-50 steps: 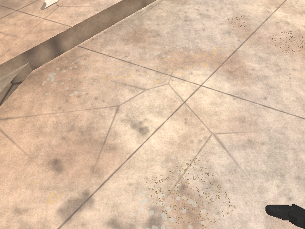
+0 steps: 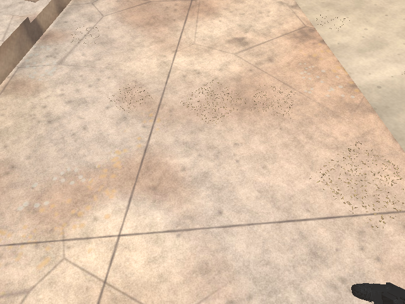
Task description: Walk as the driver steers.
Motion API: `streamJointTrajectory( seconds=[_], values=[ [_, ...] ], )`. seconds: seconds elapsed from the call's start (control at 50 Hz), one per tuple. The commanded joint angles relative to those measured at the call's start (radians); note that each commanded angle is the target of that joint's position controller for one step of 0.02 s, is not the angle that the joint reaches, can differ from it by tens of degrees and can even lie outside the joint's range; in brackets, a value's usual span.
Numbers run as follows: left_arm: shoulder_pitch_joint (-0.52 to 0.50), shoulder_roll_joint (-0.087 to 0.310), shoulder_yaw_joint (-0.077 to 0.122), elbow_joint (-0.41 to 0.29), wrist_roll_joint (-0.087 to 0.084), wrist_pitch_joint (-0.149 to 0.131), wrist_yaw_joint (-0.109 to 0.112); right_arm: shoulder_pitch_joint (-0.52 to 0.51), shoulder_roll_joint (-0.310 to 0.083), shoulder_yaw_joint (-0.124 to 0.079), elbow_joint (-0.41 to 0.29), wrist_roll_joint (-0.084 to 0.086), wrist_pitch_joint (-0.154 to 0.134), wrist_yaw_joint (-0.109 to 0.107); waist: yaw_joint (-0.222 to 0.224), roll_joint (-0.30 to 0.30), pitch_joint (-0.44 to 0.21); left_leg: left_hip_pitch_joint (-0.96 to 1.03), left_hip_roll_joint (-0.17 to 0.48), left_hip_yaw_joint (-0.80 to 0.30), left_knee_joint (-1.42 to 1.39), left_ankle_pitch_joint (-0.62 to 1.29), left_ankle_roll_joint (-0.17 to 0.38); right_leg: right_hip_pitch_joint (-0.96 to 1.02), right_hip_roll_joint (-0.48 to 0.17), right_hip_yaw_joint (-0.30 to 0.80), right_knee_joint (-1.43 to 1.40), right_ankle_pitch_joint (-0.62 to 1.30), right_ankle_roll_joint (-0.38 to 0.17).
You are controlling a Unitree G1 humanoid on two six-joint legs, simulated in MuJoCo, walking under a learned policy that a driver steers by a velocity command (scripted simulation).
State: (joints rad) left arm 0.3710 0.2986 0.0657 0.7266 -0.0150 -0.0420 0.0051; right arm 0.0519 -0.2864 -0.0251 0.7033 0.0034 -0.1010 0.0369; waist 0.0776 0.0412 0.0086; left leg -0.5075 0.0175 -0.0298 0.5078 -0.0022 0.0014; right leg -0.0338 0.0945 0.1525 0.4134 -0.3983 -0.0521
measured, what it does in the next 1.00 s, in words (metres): walks ahead, turning left: left foot, then right foot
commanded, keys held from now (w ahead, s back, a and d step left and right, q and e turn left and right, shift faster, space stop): w+q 1.00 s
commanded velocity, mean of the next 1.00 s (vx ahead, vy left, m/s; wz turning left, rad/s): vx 0.50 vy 0.00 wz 0.45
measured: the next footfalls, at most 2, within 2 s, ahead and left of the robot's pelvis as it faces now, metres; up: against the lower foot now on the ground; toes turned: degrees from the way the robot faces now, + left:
left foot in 0.02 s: +0.18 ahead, +0.12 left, +0.00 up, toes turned -1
right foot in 0.52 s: +0.46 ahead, -0.06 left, +0.00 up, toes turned +20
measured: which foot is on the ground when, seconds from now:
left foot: up 0.00-0.00, down 0.02-0.52, up 0.54-1.00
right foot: down 0.00-0.04, up 0.06-0.50, down 0.52-1.00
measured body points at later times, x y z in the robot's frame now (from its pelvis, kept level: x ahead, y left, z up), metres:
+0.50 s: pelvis +0.27 +0.02 +0.00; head +0.30 +0.03 +0.45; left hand +0.48 +0.29 -0.05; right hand +0.32 -0.27 -0.11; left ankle +0.14 +0.12 -0.73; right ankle +0.42 -0.07 -0.73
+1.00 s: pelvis +0.51 +0.11 -0.01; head +0.55 +0.14 +0.44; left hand +0.36 +0.37 -0.13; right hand +0.84 +0.05 -0.07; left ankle +0.58 +0.28 -0.72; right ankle +0.42 -0.08 -0.73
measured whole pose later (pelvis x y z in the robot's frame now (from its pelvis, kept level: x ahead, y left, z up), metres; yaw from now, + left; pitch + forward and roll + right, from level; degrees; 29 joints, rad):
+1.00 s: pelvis +0.51 +0.11 -0.01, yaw +32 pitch +2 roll -2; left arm 0.35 0.32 0.08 0.85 -0.02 -0.06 0.00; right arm 0.06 -0.28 -0.04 0.58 0.02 -0.02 0.06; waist 0.09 0.03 0.05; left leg -0.57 0.04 0.03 0.61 -0.11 0.07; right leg 0.10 -0.03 -0.22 0.32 -0.43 0.04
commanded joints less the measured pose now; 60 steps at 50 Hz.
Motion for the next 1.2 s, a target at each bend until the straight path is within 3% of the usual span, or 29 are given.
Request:
streamJointTrajectory(
  seconds=[0.02, 0.04, 0.06, 0.08, 0.1, 0.14, 0.22, 0.32, 0.42, 0.48, 0.5, 0.52, 0.54, 0.56, 0.58, 0.6, 0.64, 0.72, 0.84, 0.92, 0.98, 1.0, 1.02, 1.04, 1.06, 1.08, 1.1, 1.12, 1.2],
  values=[
    [-0.008, 0.126, 0.029, -0.036, 0.008, -0.003, 0.004, 0.111, -0.165, -0.063, -0.029, -0.003, -0.019, -0.005, -0.103, -0.130, -0.079, 0.243, -0.006, 0.021, -0.027, -0.036, 0.090, -0.020, -0.222, 0.078, 0.156, 0.706, -0.097],
    [0.028, 0.092, 0.013, -0.055, 0.025, -0.004, 0.010, 0.259, -0.225, -0.078, -0.013, -0.012, -0.020, -0.003, -0.140, -0.016, -0.238, 0.529, 0.144, -0.189, 0.010, 0.026, 0.181, -0.180, -0.149, 0.010, 0.440, 0.557, -0.051],
    [0.134, 0.041, -0.003, -0.058, 0.012, -0.019, 0.008, 0.344, -0.286, -0.098, 0.020, -0.002, -0.008, 0.005, -0.118, 0.268, -0.326, 0.819, 0.320, -0.642, -0.125, -0.208, 0.340, -0.543, -0.002, -0.082, 0.773, -0.015, 0.042],
    [0.070, 0.109, 0.004, -0.066, 0.005, -0.032, 0.005, 0.349, -0.201, -0.076, 0.018, 0.030, -0.004, 0.012, -0.146, 0.191, -0.278, 0.829, 0.324, -0.789, -0.224, -0.458, 0.323, -0.693, -0.041, -0.008, 0.861, -0.139, 0.039],
    [-0.057, 0.149, 0.016, -0.091, -0.008, -0.041, 0.001, 0.283, -0.157, -0.063, 0.001, 0.025, 0.001, 0.008, -0.159, 0.090, -0.133, 0.707, 0.294, -0.661, -0.238, -0.454, 0.278, -0.745, -0.088, -0.013, 0.864, -0.053, 0.032],
    [-0.160, 0.121, 0.011, -0.120, 0.019, -0.060, 0.000, 0.223, -0.138, -0.055, -0.017, 0.002, 0.013, 0.001, -0.130, -0.017, -0.020, 0.514, 0.217, -0.494, -0.257, -0.242, 0.257, -0.712, -0.139, -0.043, 0.752, 0.049, 0.034],
    [-0.144, 0.075, 0.006, -0.119, 0.035, -0.059, 0.000, 0.228, -0.127, -0.052, -0.015, 0.007, 0.017, -0.019, -0.085, 0.053, -0.038, 0.412, 0.142, -0.358, -0.290, -0.005, 0.259, -0.600, -0.150, -0.076, 0.549, 0.098, 0.078],
    [-0.316, 0.035, -0.013, -0.148, 0.025, -0.062, -0.005, 0.288, -0.171, -0.070, 0.011, 0.020, 0.035, -0.048, -0.133, 0.047, -0.003, 0.307, 0.096, -0.285, -0.292, -0.003, 0.223, -0.518, -0.109, -0.084, 0.240, 0.359, 0.118],
    [-0.423, 0.061, -0.004, -0.169, 0.008, -0.080, -0.022, 0.356, -0.165, -0.072, 0.031, 0.029, 0.057, -0.058, -0.156, 0.055, 0.001, 0.331, 0.107, -0.362, -0.222, -0.080, 0.193, -0.411, -0.066, -0.061, 0.085, 0.417, 0.106],
    [-0.345, 0.098, 0.017, -0.148, 0.003, -0.090, -0.019, 0.327, -0.160, -0.076, 0.022, 0.028, 0.066, -0.061, -0.094, 0.085, -0.015, 0.350, 0.108, -0.411, -0.132, -0.050, 0.161, -0.271, -0.074, -0.065, 0.012, 0.352, 0.060],
    [-0.256, 0.124, 0.032, -0.127, 0.010, -0.093, -0.011, 0.315, -0.134, -0.068, 0.012, 0.023, 0.065, -0.058, -0.047, 0.076, -0.069, 0.318, 0.066, -0.381, -0.034, -0.007, 0.133, -0.124, -0.102, -0.062, -0.011, 0.345, 0.029],
    [-0.108, 0.174, 0.048, -0.113, 0.024, -0.093, -0.002, 0.303, -0.081, -0.049, -0.010, 0.009, 0.060, -0.053, 0.021, -0.007, -0.198, 0.210, 0.012, -0.306, 0.217, -0.098, 0.099, 0.116, -0.255, 0.073, 0.014, 0.285, -0.038],
    [-0.013, 0.252, 0.066, -0.083, 0.033, -0.077, -0.001, 0.436, -0.007, -0.025, -0.034, 0.024, 0.051, -0.054, -0.021, -0.288, -0.327, -0.107, -0.128, -0.159, 0.522, -0.532, 0.034, 0.421, -0.482, 0.470, -0.033, 0.141, -0.197],
    [-0.007, 0.188, 0.057, -0.070, 0.011, -0.069, -0.009, 0.448, -0.095, -0.038, -0.026, 0.040, 0.048, -0.057, -0.016, -0.302, -0.282, -0.261, -0.048, -0.144, 0.683, -0.586, 0.021, 0.390, -0.529, 0.639, -0.094, -0.087, -0.222],
    [-0.054, 0.117, 0.038, -0.079, 0.009, -0.067, -0.007, 0.351, -0.158, -0.057, -0.026, 0.037, 0.053, -0.057, 0.006, -0.192, -0.143, -0.295, -0.009, -0.145, 0.734, -0.492, 0.014, 0.269, -0.473, 0.498, -0.118, -0.091, -0.178],
    [-0.103, 0.092, 0.028, -0.079, 0.016, -0.064, -0.007, 0.293, -0.158, -0.061, -0.035, 0.026, 0.058, -0.057, -0.007, -0.131, -0.065, -0.272, 0.021, -0.116, 0.728, -0.415, 0.005, 0.155, -0.425, 0.354, -0.135, 0.034, -0.147],
    [-0.152, 0.055, 0.014, -0.063, 0.027, -0.062, -0.008, 0.250, -0.129, -0.065, -0.054, 0.017, 0.064, -0.047, -0.045, -0.141, 0.007, -0.220, 0.068, -0.104, 0.669, -0.334, -0.002, 0.007, -0.355, 0.182, -0.183, 0.215, -0.123],
    [-0.156, 0.085, 0.026, -0.025, 0.019, -0.075, -0.009, 0.209, -0.065, -0.051, -0.090, 0.019, 0.078, -0.032, -0.064, -0.136, 0.026, -0.211, 0.096, -0.071, 0.574, -0.254, -0.021, -0.068, -0.343, 0.019, -0.257, 0.366, -0.145],
    [-0.130, 0.144, 0.037, 0.022, 0.013, -0.065, -0.003, 0.056, -0.044, -0.034, -0.136, 0.018, 0.062, 0.000, -0.018, -0.089, 0.045, -0.157, 0.083, -0.008, 0.261, 0.027, -0.006, -0.041, -0.319, -0.186, -0.263, 0.501, -0.115],
    [-0.071, 0.181, 0.046, 0.060, -0.005, -0.046, -0.002, -0.044, -0.054, -0.035, -0.188, 0.022, 0.063, 0.020, 0.001, -0.089, 0.070, -0.150, 0.060, 0.038, 0.146, -0.018, 0.035, 0.065, -0.356, -0.242, -0.223, 0.574, -0.087],
    [-0.066, 0.224, 0.058, 0.065, -0.015, -0.025, 0.007, 0.016, -0.104, -0.060, -0.198, 0.013, 0.072, 0.024, -0.063, -0.131, 0.001, 0.009, -0.028, 0.119, 0.119, -0.171, 0.095, 0.121, -0.360, -0.302, -0.028, 1.012, -0.054],
    [-0.075, 0.230, 0.059, 0.062, -0.018, -0.017, 0.012, 0.138, -0.142, -0.084, -0.171, 0.014, 0.077, 0.020, -0.138, -0.124, -0.067, 0.180, -0.069, 0.137, 0.076, -0.158, 0.128, 0.085, -0.341, -0.331, 0.142, 1.102, -0.033],
    [-0.068, 0.207, 0.048, 0.055, -0.010, -0.018, 0.017, 0.314, -0.200, -0.117, -0.126, 0.018, 0.085, 0.003, -0.224, -0.086, -0.153, 0.464, -0.073, 0.086, 0.040, -0.113, 0.169, -0.079, -0.307, -0.346, 0.383, 0.993, 0.002],
    [0.007, 0.090, 0.007, 0.002, 0.033, -0.033, 0.008, 0.371, -0.321, -0.142, -0.117, 0.025, 0.088, -0.015, -0.171, 0.166, -0.252, 0.852, 0.193, -0.382, 0.022, -0.178, 0.317, -0.524, -0.173, -0.344, 0.771, 0.236, 0.064],
    [-0.021, 0.093, -0.007, -0.017, 0.031, -0.068, -0.007, 0.379, -0.296, -0.125, -0.152, 0.025, 0.073, -0.012, -0.179, 0.166, -0.429, 0.956, 0.327, -0.816, -0.153, -0.327, 0.430, -0.690, -0.055, -0.112, 0.956, -0.202, 0.073],
    [-0.131, 0.167, 0.016, -0.044, -0.012, -0.086, -0.019, 0.359, -0.227, -0.102, -0.140, 0.013, 0.061, -0.005, -0.210, 0.078, -0.319, 0.885, 0.295, -0.692, -0.194, -0.345, 0.366, -0.784, -0.115, -0.046, 0.977, -0.123, 0.057],
    [-0.173, 0.154, 0.008, -0.061, -0.020, -0.098, -0.019, 0.315, -0.202, -0.094, -0.134, 0.013, 0.053, -0.005, -0.180, 0.041, -0.190, 0.734, 0.254, -0.559, -0.204, -0.291, 0.330, -0.788, -0.152, -0.066, 0.905, -0.037, 0.045],
    [-0.172, 0.143, 0.007, -0.051, 0.000, -0.100, -0.011, 0.247, -0.178, -0.087, -0.139, 0.012, 0.051, -0.007, -0.132, -0.025, -0.114, 0.584, 0.211, -0.460, -0.213, -0.191, 0.300, -0.736, -0.187, -0.070, 0.814, 0.023, 0.051],
    [-0.129, 0.124, 0.011, -0.034, 0.032, -0.061, -0.004, 0.167, -0.148, -0.075, -0.149, -0.001, 0.041, -0.021, -0.051, 0.016, -0.060, 0.311, 0.143, -0.316, -0.275, 0.062, 0.300, -0.568, -0.209, -0.086, 0.660, 0.120, 0.102]
  ],
)
Velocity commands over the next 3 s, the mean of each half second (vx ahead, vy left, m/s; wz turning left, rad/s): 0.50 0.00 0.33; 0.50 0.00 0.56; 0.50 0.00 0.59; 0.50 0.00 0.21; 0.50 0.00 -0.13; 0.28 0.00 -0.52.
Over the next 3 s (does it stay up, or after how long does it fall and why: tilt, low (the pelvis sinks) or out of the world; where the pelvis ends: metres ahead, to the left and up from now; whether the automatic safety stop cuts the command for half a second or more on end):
stays up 1.23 0.85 -0.01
